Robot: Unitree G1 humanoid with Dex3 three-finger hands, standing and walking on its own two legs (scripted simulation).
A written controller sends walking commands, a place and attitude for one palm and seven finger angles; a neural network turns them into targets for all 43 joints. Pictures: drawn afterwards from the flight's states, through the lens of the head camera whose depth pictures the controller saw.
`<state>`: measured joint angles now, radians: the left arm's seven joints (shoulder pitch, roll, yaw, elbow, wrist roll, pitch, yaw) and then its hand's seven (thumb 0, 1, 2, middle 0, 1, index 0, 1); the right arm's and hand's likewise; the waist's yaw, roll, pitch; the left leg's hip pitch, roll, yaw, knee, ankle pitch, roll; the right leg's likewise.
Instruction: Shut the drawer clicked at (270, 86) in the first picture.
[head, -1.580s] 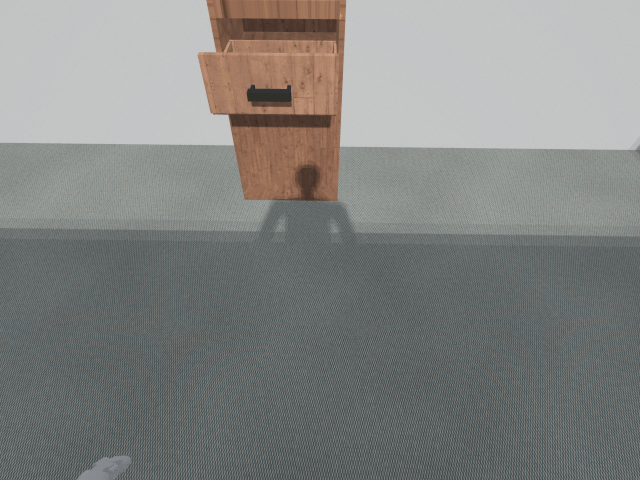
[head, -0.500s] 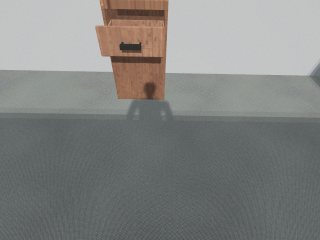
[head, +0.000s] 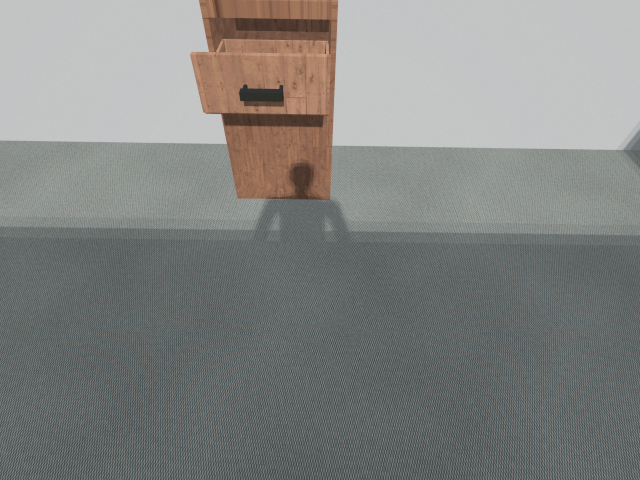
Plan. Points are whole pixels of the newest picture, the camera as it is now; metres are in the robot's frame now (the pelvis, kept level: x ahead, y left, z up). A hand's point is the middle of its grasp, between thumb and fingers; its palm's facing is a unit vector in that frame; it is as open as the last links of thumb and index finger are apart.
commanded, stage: walk to a spot facing it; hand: left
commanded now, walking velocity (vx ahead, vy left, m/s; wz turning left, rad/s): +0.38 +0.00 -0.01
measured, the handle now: (262, 91) +1.13 +0.24 -0.07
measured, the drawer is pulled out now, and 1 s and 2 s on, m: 0.28 0.28 0.28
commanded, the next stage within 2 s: take the last steps up to it in 1.12 s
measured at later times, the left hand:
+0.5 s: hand out of the picture +0.14 +0.20 -0.19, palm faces -0.03 -0.99 -0.14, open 7.4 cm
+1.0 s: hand (251, 360) +0.35 +0.14 -0.18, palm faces +0.08 -0.98 -0.20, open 7.2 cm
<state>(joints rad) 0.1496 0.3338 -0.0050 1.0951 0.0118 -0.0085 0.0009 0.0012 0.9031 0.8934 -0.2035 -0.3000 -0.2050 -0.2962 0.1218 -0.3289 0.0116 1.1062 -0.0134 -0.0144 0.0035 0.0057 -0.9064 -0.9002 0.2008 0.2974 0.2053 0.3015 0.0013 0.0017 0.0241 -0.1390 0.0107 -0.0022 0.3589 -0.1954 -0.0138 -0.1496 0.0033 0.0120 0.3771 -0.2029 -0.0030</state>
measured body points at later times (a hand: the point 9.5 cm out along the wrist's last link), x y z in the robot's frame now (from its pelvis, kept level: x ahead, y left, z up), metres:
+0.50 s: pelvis +0.12 +0.02 -0.01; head +0.15 +0.04 +0.44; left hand +0.14 +0.25 -0.17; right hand -0.01 -0.17 -0.14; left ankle +0.01 +0.12 -0.75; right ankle +0.17 -0.11 -0.68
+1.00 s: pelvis +0.33 -0.04 -0.01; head +0.32 -0.04 +0.44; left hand +0.34 +0.20 -0.16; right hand +0.40 -0.27 -0.15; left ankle +0.41 +0.11 -0.66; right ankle +0.33 -0.10 -0.75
